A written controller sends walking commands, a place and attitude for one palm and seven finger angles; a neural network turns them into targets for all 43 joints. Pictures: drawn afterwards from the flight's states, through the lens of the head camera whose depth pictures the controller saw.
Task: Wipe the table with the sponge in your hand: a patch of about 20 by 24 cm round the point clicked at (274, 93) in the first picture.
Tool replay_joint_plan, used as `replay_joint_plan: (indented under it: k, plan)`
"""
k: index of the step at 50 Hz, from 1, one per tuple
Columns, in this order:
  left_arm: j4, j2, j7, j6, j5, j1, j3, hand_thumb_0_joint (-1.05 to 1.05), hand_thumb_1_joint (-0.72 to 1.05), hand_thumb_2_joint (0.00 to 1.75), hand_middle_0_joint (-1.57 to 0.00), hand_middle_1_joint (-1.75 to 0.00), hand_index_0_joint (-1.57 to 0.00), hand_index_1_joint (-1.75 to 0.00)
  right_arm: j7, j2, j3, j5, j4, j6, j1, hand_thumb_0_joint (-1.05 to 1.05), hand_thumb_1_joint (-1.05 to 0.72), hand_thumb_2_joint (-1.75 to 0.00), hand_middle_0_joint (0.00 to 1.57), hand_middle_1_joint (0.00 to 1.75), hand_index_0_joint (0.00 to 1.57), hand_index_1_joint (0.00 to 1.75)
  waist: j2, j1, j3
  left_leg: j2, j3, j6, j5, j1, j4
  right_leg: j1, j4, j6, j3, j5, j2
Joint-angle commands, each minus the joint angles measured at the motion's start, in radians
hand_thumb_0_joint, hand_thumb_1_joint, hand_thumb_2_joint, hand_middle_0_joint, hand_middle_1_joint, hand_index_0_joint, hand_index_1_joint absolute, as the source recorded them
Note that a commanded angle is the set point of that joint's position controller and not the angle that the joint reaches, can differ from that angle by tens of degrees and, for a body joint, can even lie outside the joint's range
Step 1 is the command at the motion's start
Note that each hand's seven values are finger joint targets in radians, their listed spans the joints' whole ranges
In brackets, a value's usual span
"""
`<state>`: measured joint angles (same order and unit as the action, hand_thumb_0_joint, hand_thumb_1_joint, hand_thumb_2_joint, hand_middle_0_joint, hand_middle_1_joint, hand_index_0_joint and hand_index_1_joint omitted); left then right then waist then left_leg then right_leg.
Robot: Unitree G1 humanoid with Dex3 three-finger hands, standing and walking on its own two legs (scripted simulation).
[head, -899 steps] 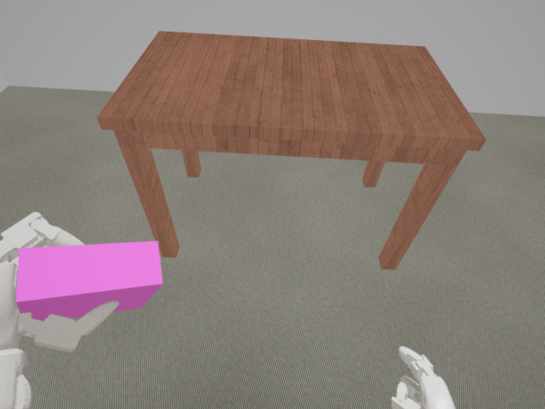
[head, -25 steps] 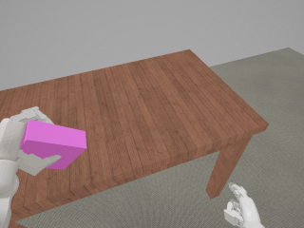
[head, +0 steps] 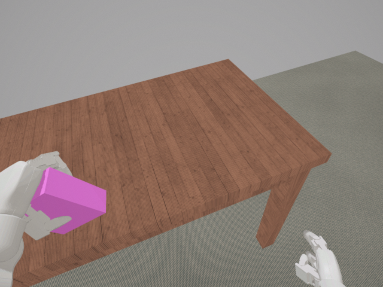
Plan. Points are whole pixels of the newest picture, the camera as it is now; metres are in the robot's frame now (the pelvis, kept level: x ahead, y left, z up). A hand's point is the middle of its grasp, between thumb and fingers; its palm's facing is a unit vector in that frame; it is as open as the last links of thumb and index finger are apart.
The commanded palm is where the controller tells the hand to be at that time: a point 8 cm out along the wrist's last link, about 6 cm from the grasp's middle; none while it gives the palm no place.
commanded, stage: turn the palm down, sponge in hand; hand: left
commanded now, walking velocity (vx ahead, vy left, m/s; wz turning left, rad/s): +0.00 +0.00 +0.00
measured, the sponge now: (67, 207) +0.22 +0.27 +0.09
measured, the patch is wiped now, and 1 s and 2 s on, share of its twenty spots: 0.00 0.00 0.00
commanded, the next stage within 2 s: move the sponge above the wiping area in 1.12 s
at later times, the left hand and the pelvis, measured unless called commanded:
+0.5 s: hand (29, 192) +0.21 +0.31 +0.15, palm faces +0.13 -0.17 -0.98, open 9.2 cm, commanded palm +0.18 +0.31 +0.21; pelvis -0.01 +0.03 +0.01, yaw +0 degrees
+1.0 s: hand (19, 183) +0.23 +0.33 +0.16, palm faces +0.14 -0.07 -0.99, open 9.2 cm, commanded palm +0.18 +0.31 +0.21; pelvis +0.00 +0.03 +0.02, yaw +0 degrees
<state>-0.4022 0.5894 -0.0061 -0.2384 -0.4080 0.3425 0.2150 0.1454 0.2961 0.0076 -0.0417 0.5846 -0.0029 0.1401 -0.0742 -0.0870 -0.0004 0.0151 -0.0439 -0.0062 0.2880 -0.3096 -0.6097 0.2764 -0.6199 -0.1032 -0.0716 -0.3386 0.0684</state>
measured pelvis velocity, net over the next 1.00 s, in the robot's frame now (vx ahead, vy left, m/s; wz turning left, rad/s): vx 0.00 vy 0.03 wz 0.01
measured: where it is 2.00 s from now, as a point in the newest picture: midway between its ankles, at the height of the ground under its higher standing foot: outside the picture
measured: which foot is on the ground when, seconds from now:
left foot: down 0.00-1.00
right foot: down 0.00-1.00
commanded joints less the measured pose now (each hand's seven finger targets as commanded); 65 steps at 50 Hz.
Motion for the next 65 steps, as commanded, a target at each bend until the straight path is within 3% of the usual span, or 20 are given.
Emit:
replay_joint_plan:
  k: [1,2,6,11,12,17,21,22,26,27,32,40,41,42,46,52,58,61,62,65]
  plan:
    - [-0.213,0.329,-0.104,0.043,-0.092,-0.165,0.248,0.00,0.10,1.30,-1.20,-1.60,-1.20,-1.60,0.003,0.071,-0.021,0.006,-0.165,-0.060,-0.184,0.00,-0.90,-0.90,0.20,0.30,0.20,0.30,-0.004,-0.026,0.207,-0.038,0.049,0.042,-0.257,0.102,0.015,-0.040,0.156,0.071,0.241,0.295,-0.095]
    - [-0.196,0.262,-0.110,0.023,-0.096,-0.188,0.192,0.00,0.10,1.30,-1.20,-1.60,-1.20,-1.60,-0.001,0.061,-0.016,0.006,-0.171,-0.053,-0.184,0.00,-0.90,-0.90,0.20,0.30,0.20,0.30,0.003,-0.019,0.206,-0.032,0.045,0.041,-0.253,0.091,0.030,-0.052,0.149,0.075,0.204,0.296,-0.099]
    - [-0.095,0.284,-0.108,-0.104,-0.119,-0.222,0.183,0.00,0.10,1.30,-1.20,-1.60,-1.20,-1.60,-0.007,0.076,-0.008,-0.011,-0.151,-0.023,-0.237,0.00,-0.90,-0.90,0.20,0.30,0.20,0.30,-0.027,-0.030,0.132,-0.026,0.050,0.029,-0.221,0.075,0.077,-0.042,0.177,0.060,0.205,0.221,-0.086]
    - [-0.102,0.209,-0.027,-0.206,-0.190,-0.317,0.015,0.00,0.10,1.30,-1.20,-1.60,-1.20,-1.60,-0.012,0.066,0.027,-0.022,-0.174,-0.011,-0.315,0.00,-0.90,-0.90,0.20,0.30,0.20,0.30,0.008,-0.020,0.124,-0.028,0.068,0.039,-0.195,0.114,0.130,-0.044,0.206,0.056,0.174,0.151,-0.076]
    - [-0.124,0.169,-0.009,-0.203,-0.206,-0.324,-0.038,0.00,0.10,1.30,-1.20,-1.60,-1.20,-1.60,-0.014,0.064,0.025,-0.021,-0.177,-0.012,-0.303,0.00,-0.90,-0.90,0.20,0.30,0.20,0.30,0.014,-0.007,0.137,-0.024,0.067,0.046,-0.205,0.135,0.134,-0.049,0.205,0.059,0.151,0.168,-0.075]
    - [-0.194,0.206,0.020,-0.160,-0.308,-0.374,-0.034,0.00,0.10,1.30,-1.20,-1.60,-1.20,-1.60,-0.018,0.049,0.035,-0.004,-0.171,-0.024,-0.318,0.00,-0.90,-0.90,0.20,0.30,0.20,0.30,0.021,-0.021,0.200,-0.024,0.089,0.056,-0.242,0.197,0.167,-0.094,0.210,0.049,0.140,0.184,-0.065]
    - [-0.169,0.312,-0.026,-0.138,-0.378,-0.391,0.082,0.00,0.10,1.30,-1.20,-1.60,-1.20,-1.60,-0.030,0.056,0.035,0.009,-0.133,-0.020,-0.338,0.00,-0.90,-0.90,0.20,0.30,0.20,0.30,-0.023,-0.056,0.191,-0.024,0.119,0.045,-0.250,0.208,0.200,-0.118,0.233,0.022,0.179,0.170,-0.047]
    - [-0.149,0.234,-0.033,-0.145,-0.387,-0.415,0.016,0.00,0.10,1.30,-1.20,-1.60,-1.20,-1.60,-0.034,0.043,0.039,0.008,-0.133,-0.017,-0.339,0.00,-0.90,-0.90,0.20,0.30,0.20,0.30,-0.031,-0.047,0.183,-0.024,0.108,0.044,-0.254,0.204,0.202,-0.116,0.233,0.027,0.149,0.171,-0.053]
    - [-0.056,0.232,-0.049,-0.209,-0.416,-0.470,0.006,0.00,0.10,1.30,-1.20,-1.60,-1.20,-1.60,-0.050,0.056,0.037,0.000,-0.103,-0.003,-0.384,0.00,-0.90,-0.90,0.20,0.30,0.20,0.30,-0.068,-0.057,0.136,-0.024,0.128,0.028,-0.209,0.192,0.237,-0.107,0.253,0.010,0.175,0.129,-0.048]
    - [-0.046,0.161,-0.038,-0.228,-0.409,-0.469,-0.066,0.00,0.10,1.30,-1.20,-1.60,-1.20,-1.60,-0.052,0.054,0.036,-0.004,-0.109,0.000,-0.379,0.00,-0.90,-0.90,0.20,0.30,0.20,0.30,-0.066,-0.044,0.141,-0.023,0.118,0.030,-0.202,0.187,0.241,-0.115,0.251,0.019,0.142,0.134,-0.055]
    - [-0.036,0.091,0.035,-0.273,-0.426,-0.456,-0.176,0.00,0.10,1.30,-1.20,-1.60,-1.20,-1.60,-0.054,0.051,0.039,-0.012,-0.123,0.002,-0.409,0.00,-0.90,-0.90,0.20,0.30,0.20,0.30,0.014,-0.033,0.142,-0.027,0.118,0.044,-0.196,0.194,0.253,-0.133,0.258,0.027,0.140,0.144,-0.056]
    - [-0.079,0.245,0.029,-0.207,-0.549,-0.527,-0.069,0.00,0.10,1.30,-1.20,-1.60,-1.20,-1.60,-0.071,0.050,0.039,0.013,-0.103,0.007,-0.398,0.00,-0.90,-0.90,0.20,0.30,0.20,0.30,-0.023,-0.065,0.213,-0.028,0.154,0.048,-0.293,0.242,0.256,-0.171,0.250,0.011,0.175,0.191,-0.052]
    - [-0.100,0.301,0.013,-0.204,-0.550,-0.545,-0.004,0.00,0.10,1.30,-1.20,-1.60,-1.20,-1.60,-0.070,0.054,0.040,0.014,-0.100,0.002,-0.420,0.00,-0.90,-0.90,0.20,0.30,0.20,0.30,-0.042,-0.078,0.211,-0.027,0.162,0.050,-0.281,0.241,0.255,-0.186,0.251,-0.005,0.220,0.186,-0.040]
    - [-0.082,0.210,0.009,-0.201,-0.531,-0.524,-0.068,0.00,0.10,1.30,-1.20,-1.60,-1.20,-1.60,-0.072,0.037,0.040,0.012,-0.104,0.000,-0.406,0.00,-0.90,-0.90,0.20,0.30,0.20,0.30,-0.015,-0.065,0.207,-0.029,0.144,0.051,-0.306,0.241,0.245,-0.186,0.250,0.004,0.178,0.210,-0.048]
    - [-0.032,0.206,-0.005,-0.219,-0.484,-0.479,-0.036,0.00,0.10,1.30,-1.20,-1.60,-1.20,-1.60,-0.083,0.044,0.033,0.002,-0.087,-0.005,-0.425,0.00,-0.90,-0.90,0.20,0.30,0.20,0.30,-0.021,-0.071,0.165,-0.028,0.149,0.038,-0.298,0.240,0.245,-0.161,0.276,-0.003,0.217,0.214,-0.050]
    - [-0.024,0.099,0.048,-0.277,-0.467,-0.475,-0.176,0.00,0.10,1.30,-1.20,-1.60,-1.20,-1.60,-0.080,0.055,0.033,-0.009,-0.104,0.002,-0.429,0.00,-0.90,-0.90,0.20,0.30,0.20,0.30,-0.014,-0.043,0.155,-0.035,0.127,0.045,-0.274,0.223,0.245,-0.154,0.274,0.012,0.178,0.227,-0.062]
    - [-0.080,0.216,0.043,-0.225,-0.518,-0.493,-0.090,0.00,0.10,1.30,-1.20,-1.60,-1.20,-1.60,-0.071,0.044,0.034,0.003,-0.108,-0.002,-0.409,0.00,-0.90,-0.90,0.20,0.30,0.20,0.30,0.037,-0.054,0.224,-0.043,0.127,0.056,-0.314,0.247,0.225,-0.193,0.265,0.017,0.212,0.246,-0.068]
    - [-0.104,0.285,0.009,-0.197,-0.520,-0.505,-0.008,0.00,0.10,1.30,-1.20,-1.60,-1.20,-1.60,-0.073,0.050,0.030,0.009,-0.097,-0.008,-0.424,0.00,-0.90,-0.90,0.20,0.30,0.20,0.30,-0.004,-0.072,0.234,-0.048,0.136,0.053,-0.329,0.264,0.215,-0.204,0.273,0.000,0.266,0.267,-0.057]
    - [-0.067,0.220,0.005,-0.197,-0.517,-0.505,-0.056,0.00,0.10,1.30,-1.20,-1.60,-1.20,-1.60,-0.074,0.044,0.032,0.012,-0.101,-0.013,-0.413,0.00,-0.90,-0.90,0.20,0.30,0.20,0.30,0.002,-0.068,0.233,-0.049,0.126,0.053,-0.349,0.256,0.208,-0.208,0.261,0.001,0.232,0.307,-0.064]
    - [0.007,0.198,-0.007,-0.209,-0.487,-0.450,-0.053,0.00,0.10,1.30,-1.20,-1.60,-1.20,-1.60,-0.082,0.053,0.019,0.000,-0.077,-0.003,-0.387,0.00,-0.90,-0.90,0.20,0.30,0.20,0.30,0.001,-0.055,0.170,-0.042,0.124,0.045,-0.334,0.236,0.217,-0.175,0.279,0.012,0.231,0.304,-0.070]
